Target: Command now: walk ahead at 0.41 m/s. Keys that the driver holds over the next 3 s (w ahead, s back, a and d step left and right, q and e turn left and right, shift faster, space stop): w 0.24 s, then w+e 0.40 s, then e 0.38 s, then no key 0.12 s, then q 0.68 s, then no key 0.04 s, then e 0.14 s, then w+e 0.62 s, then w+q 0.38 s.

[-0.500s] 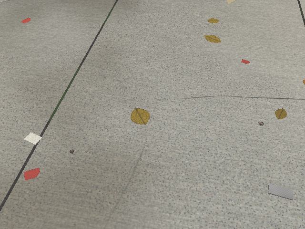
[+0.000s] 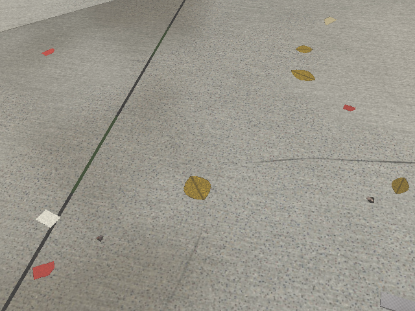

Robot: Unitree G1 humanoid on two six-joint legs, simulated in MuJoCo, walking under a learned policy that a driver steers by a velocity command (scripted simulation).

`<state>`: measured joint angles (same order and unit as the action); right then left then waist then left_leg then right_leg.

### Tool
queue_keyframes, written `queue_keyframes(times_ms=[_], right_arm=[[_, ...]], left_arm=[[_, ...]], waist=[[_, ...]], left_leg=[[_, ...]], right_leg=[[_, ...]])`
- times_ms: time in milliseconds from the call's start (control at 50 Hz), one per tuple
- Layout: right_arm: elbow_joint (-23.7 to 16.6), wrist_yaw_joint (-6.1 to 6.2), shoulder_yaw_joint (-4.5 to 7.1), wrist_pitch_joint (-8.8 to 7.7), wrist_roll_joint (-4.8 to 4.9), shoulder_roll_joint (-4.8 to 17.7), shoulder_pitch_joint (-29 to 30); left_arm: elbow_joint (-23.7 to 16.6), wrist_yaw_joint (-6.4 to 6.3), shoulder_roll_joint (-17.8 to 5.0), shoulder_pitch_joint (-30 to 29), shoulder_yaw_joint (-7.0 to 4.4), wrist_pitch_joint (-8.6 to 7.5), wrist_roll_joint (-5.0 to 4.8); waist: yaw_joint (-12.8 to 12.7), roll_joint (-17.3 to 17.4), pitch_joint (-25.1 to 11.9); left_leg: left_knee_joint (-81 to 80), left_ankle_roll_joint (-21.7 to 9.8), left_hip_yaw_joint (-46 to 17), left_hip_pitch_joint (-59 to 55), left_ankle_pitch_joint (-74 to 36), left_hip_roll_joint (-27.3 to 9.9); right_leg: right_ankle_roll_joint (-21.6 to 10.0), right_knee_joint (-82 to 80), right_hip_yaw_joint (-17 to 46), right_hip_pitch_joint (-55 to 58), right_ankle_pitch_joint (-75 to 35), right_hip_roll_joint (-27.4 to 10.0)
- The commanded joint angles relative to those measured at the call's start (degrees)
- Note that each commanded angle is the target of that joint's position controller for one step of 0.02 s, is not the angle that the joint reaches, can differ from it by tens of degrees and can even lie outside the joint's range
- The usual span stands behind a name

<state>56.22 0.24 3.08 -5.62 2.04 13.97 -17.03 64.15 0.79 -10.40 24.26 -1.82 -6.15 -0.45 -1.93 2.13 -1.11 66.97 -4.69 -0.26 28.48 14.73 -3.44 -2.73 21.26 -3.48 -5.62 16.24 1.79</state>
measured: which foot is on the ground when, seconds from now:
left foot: up 0.00-0.30, down 0.32-0.86, up 0.88-1.00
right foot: down 0.00-0.34, up 0.36-0.84, down 0.86-1.00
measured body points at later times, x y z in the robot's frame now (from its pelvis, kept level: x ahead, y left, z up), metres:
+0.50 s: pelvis +0.28 +0.06 +0.00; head +0.30 +0.07 +0.45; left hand +0.34 +0.33 -0.15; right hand +0.34 -0.21 -0.13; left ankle +0.33 +0.15 -0.74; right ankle +0.22 -0.09 -0.65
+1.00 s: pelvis +0.50 -0.01 -0.02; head +0.55 -0.05 +0.43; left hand +0.73 +0.19 -0.12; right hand +0.53 -0.32 -0.14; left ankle +0.48 +0.16 -0.64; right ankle +0.57 -0.10 -0.74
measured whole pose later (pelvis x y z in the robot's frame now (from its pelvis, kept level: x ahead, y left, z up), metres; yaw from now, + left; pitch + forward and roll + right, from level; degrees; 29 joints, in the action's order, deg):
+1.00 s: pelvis +0.50 -0.01 -0.02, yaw -21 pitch +3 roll +1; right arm 48.0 1.9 3.7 -3.1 0.2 16.5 -6.5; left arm 43.0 1.3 -15.7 8.1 -4.9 -1.9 -0.1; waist -0.4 1.0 4.5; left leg 72.6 2.1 -2.3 28.5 27.3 -1.9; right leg -5.7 29.2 -0.5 -26.1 5.5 5.2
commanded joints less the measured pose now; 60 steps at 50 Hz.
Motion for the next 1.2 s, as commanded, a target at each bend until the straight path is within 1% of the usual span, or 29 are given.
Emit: queue_keyframes(times_ms=[20,120,220,260,280,300,320,340,360,380,400,420,480,540,620,680,760,800,840,860,880,900,920,940,960,1020,1080,1140,1200], right_arm=[[-3.3,-0.95,0.95,-0.23,-0.42,2.3,2.4],[-9.0,-1.41,-0.53,-0.04,-0.61,0.0,17.2],[-12.0,-2.78,-0.67,-0.47,-0.13,2.0,23.6],[-12.1,-3.08,0.2,-0.88,-0.27,4.0,21.3],[-11.2,-2.9,1.12,-0.97,-0.25,5.8,16.7],[-8.4,-2.47,2.57,-0.93,-0.01,8.3,6.8],[-5.9,-1.71,3.84,-0.7,-0.32,11.7,-4.4],[-4.2,-1.64,5.05,-0.56,-2.07,17.7,-10.8],[-4.1,-1.8,3.48,-0.61,-2.32,12.4,-10.0],[-4.6,-1.75,2.45,-0.94,-1.84,9.2,-3.6],[-5.6,-1.83,1.65,-1.24,-1.6,6.6,2.3],[-5.5,-2.15,1.14,-1.62,-1.86,4.6,5.7],[-3.6,-2.32,0.96,-2.16,-2.85,2.6,7.1],[-2.4,-1.34,1.47,-2.49,-2.85,4.6,6.2],[-1.9,0.33,1.86,-1.86,-3.17,6.5,3.3],[-2.3,1.39,1.96,-1.01,-2.82,7.8,2.3],[-2.2,2.37,2.54,1.3,-1.52,10.2,-0.2],[-3.4,2.83,3.16,2.29,-0.57,11.7,1.6],[-4.8,2.62,3.15,2.84,-0.14,11.6,3.9],[-6.4,2.12,1.77,2.3,-2.45,7.5,1.4],[-7.7,1.16,0.44,1.12,-4.09,3.2,-5.4],[-8.2,0.3,1.11,0.22,-1.92,7.2,-3.3],[-10.2,0.32,1.42,0.18,-0.18,8.3,3.0],[-10.1,1.08,1.52,0.76,-0.82,7.9,5.1],[-9.8,1.96,1.98,1.8,-1.74,8.7,5.7],[-10.7,2.54,2.27,3.89,-2.65,7.7,4.3],[-10.9,3.13,1.95,4.42,-2.7,6.7,4.7],[-11.8,3.37,1.87,5.15,-2.37,6.7,7.3],[-11.4,2.91,1.33,5.24,-2.1,5.6,7.9]], left_arm=[[-1.3,-0.57,-5.1,4.2,0.03,0.19,0.39],[-3.1,-2.1,-8.9,4.8,-0.41,0.98,0.73],[-2.6,-2.33,-9.7,7.2,-1.26,1.14,-0.56],[-3.1,-2.28,-10.6,6.1,-1.75,1.53,-0.35],[-3.4,-2.21,-11.3,5.3,-2.02,1.9,-0.06],[-4.0,-2.07,-11.0,3.8,-1.89,2.39,0.31],[-5.6,-1.77,-10.0,2.1,-1.22,2.43,0.78],[-6.4,-1.01,-0.3,10.8,1.26,1.46,0.46],[-5.3,-0.79,-3.1,9.3,0.59,-0.15,-1.45],[-7.8,-0.99,-8.1,2.4,-0.98,-0.74,-3.18],[-9.0,-1.6,-8.7,-1.3,-1.24,-0.77,-3.07],[-9.1,-2.25,-8.3,-2.9,-1.81,-0.28,-2.19],[-8.2,-2.31,-4.4,1.0,-2.39,2.66,-2.02],[-11.0,-2.52,-5.2,-4.2,-3.06,4.11,-1.52],[-14.0,-1.25,-5.6,-11.4,-3.35,3.34,-0.92],[-16.9,0.23,-4.5,-18.7,-2.6,2.84,-0.21],[-20.9,2.04,-4.9,-22.3,-2.57,3.14,0.08],[-21.2,2.55,-7.7,-17.6,-3.73,3.35,0.01],[-19.0,1.94,-13.4,-5.4,-6.42,2.97,-0.25],[-19.1,0.38,-19.1,-3.3,-7.69,3.17,0.2],[-22.1,-0.01,-22.8,-6.7,-7.64,3.3,1.68],[-23.2,0.8,-19.5,-5.2,-6.71,3.41,1.65],[-24.2,0.89,-16.4,-8.9,-5.97,3.22,0.96],[-24.5,0.62,-14.2,-13.0,-5.42,3.28,-0.36],[-25.2,0.26,-12.2,-15.4,-4.73,3.48,-0.62],[-26.0,-0.31,-13.3,-16.0,-5.02,3.67,0.93],[-26.1,-1.38,-14.0,-14.5,-5.08,3.88,0.64],[-26.5,-2.19,-13.3,-14.9,-4.5,4.93,0.59],[-26.2,-2.33,-10.3,-16.5,-2.92,5.13,1.73]], waist=[[0.4,-6.5,7.1],[-1.7,-5.7,9.7],[-1.4,-6.5,11.0],[1.3,-7.5,7.9],[4.1,-8.9,4.1],[9.2,-9.3,-1.6],[14.0,-7.6,-9.0],[9.5,8.5,-21.6],[10.4,9.5,-24.1],[8.7,7.5,-12.3],[6.6,2.9,-6.4],[4.7,0.3,-2.7],[0.6,3.2,0.5],[0.2,2.3,4.1],[1.5,0.3,5.4],[3.4,-1.1,7.5],[4.2,0.9,5.4],[1.2,3.1,1.7],[-5.4,0.8,-5.0],[-3.9,-9.2,-9.9],[2.5,-17.4,-18.5],[-1.4,-9.5,-26.9],[-1.4,-6.0,-19.5],[0.4,-1.1,-11.6],[1.8,-0.8,-8.1],[4.2,-4.2,-6.5],[3.5,-5.5,-8.5],[2.5,-7.2,-8.2],[1.9,-8.8,-6.5]], left_leg=[[-3.6,1.0,-0.5,15.4,-5.4,-4.0],[-23.9,3.5,2.4,13.6,-13.8,-2.0],[-34.0,1.1,2.4,9.9,-15.9,-0.2],[-35.4,-0.7,3.0,3.8,-13.2,1.8],[-35.0,-1.6,3.9,-3.0,-11.4,3.8],[-35.2,-3.0,4.8,-15.3,-10.8,5.6],[-33.8,-5.6,-2.5,-33.9,-9.2,-1.2],[-39.8,-14.9,-31.4,-56.0,4.6,-18.8],[-50.4,-14.8,-45.1,-53.9,8.8,-21.2],[-51.4,-10.5,-34.7,-44.3,7.8,-19.2],[-52.5,-8.2,-25.3,-34.0,2.3,-17.6],[-54.3,-6.5,-18.0,-25.4,-3.0,-15.3],[-58.7,-5.0,-5.5,-15.3,-7.3,-11.1],[-61.3,-5.8,-0.3,-14.4,-9.9,-11.3],[-61.7,-5.3,4.6,-19.5,-13.5,-11.2],[-59.9,-4.2,10.2,-21.0,-22.5,-10.6],[-50.9,-3.0,13.2,-27.8,-39.5,-12.1],[-42.1,-1.5,13.5,-30.3,-51.8,-12.3],[-22.2,2.4,14.3,-27.0,-46.5,-8.5],[-4.5,6.0,13.9,-12.6,-13.7,-4.2],[16.0,9.5,5.2,4.5,27.7,7.1],[19.8,8.3,-6.2,7.0,25.7,5.5],[17.7,6.8,-5.7,10.8,19.7,3.4],[12.4,6.7,-4.8,11.7,14.5,1.0],[8.1,6.6,-4.9,9.3,12.0,-0.6],[0.7,6.8,-4.4,2.3,8.5,0.0],[-5.4,8.4,-4.2,3.5,5.5,0.4],[-10.8,9.3,-4.5,3.2,2.1,0.0],[-19.0,9.3,-4.0,-2.2,-0.8,-1.4]], right_leg=[[-6.7,-13.5,12.9,6.2,-15.7,-13.5],[-7.4,-16.4,8.2,2.0,-18.3,-12.8],[-6.8,-15.4,6.1,7.3,-21.4,-15.7],[-5.7,-9.7,5.7,10.6,-35.6,-16.6],[-5.1,-3.9,5.6,11.2,-46.6,-16.4],[-3.8,7.1,4.3,8.6,-52.8,-14.2],[-1.8,23.0,3.6,-3.8,-41.7,-11.5],[1.8,47.5,3.2,-25.2,-4.1,-0.6],[0.9,56.8,12.9,-30.4,14.8,0.9],[-0.1,59.6,12.0,-35.3,11.8,-2.5],[-0.5,57.5,10.2,-34.0,5.9,-6.0],[-0.6,54.4,9.5,-30.8,2.2,-8.0],[-1.6,49.3,9.5,-23.4,-1.4,-10.5],[-1.1,45.3,10.2,-29.7,-6.6,-11.1],[0.0,33.1,10.0,-35.7,-17.3,-10.1],[0.3,22.7,4.4,-34.0,-21.8,-8.8],[-0.6,16.4,-0.9,-30.5,-17.0,-5.6],[-2.4,15.2,-3.1,-24.3,-10.9,-2.0],[-5.8,5.8,-2.5,-7.9,-18.3,1.8],[-9.4,8.0,11.4,7.2,-41.5,-8.4],[-22.7,10.0,38.3,21.4,-65.6,-22.8],[-24.2,4.3,40.9,22.2,-52.4,-23.8],[-20.6,2.1,34.1,16.4,-40.3,-20.5],[-16.8,0.3,28.3,7.5,-33.0,-17.1],[-15.0,-1.4,25.2,-0.1,-29.0,-15.1],[-13.8,-3.2,22.0,-10.0,-29.6,-11.6],[-13.2,-2.0,20.1,-8.4,-32.2,-11.5],[-11.6,-2.8,20.3,-9.1,-19.4,-10.6],[-10.3,-4.4,18.4,-12.1,-8.0,-9.8]])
